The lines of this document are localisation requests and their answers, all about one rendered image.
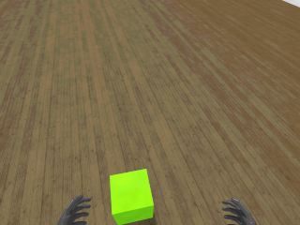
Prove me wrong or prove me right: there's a left robot hand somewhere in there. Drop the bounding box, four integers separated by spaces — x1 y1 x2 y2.
56 194 91 225

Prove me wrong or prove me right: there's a right robot hand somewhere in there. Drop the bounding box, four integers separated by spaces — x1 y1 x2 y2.
221 197 257 225

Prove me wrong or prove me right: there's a carton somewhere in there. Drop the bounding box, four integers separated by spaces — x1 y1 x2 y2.
110 169 154 225

